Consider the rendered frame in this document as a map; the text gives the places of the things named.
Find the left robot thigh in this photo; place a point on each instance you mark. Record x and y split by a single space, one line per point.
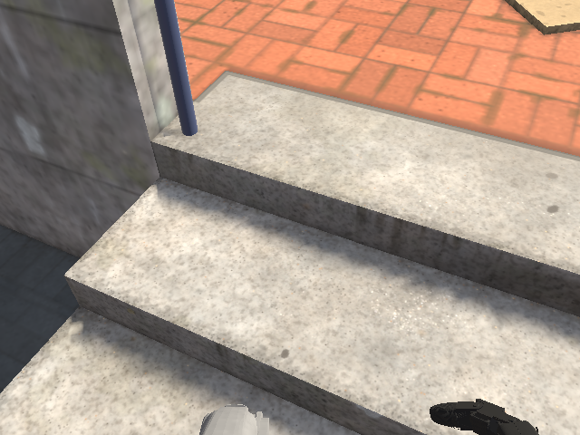
235 421

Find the right robot hand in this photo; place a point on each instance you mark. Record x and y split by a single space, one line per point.
483 417

